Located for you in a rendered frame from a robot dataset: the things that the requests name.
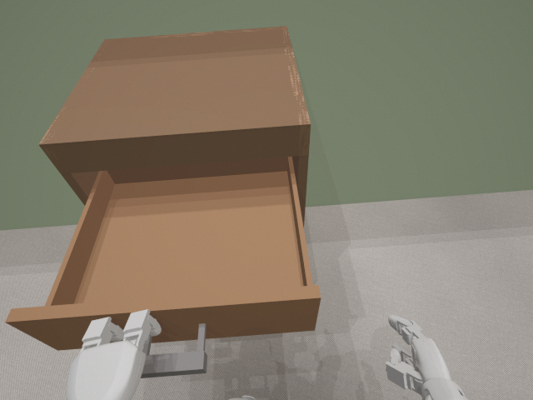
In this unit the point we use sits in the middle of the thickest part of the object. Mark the right robot forearm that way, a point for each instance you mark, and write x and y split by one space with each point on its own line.
441 389

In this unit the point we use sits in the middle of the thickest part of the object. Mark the left robot hand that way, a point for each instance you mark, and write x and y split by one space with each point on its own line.
111 371

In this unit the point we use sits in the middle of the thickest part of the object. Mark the drawer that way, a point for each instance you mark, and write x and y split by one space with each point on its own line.
220 243

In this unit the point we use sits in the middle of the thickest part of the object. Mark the right robot hand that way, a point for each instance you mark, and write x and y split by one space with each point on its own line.
412 368

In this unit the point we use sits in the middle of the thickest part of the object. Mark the handle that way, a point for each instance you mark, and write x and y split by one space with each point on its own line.
178 363

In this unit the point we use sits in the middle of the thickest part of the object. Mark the cabinet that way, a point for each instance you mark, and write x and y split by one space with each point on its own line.
201 97

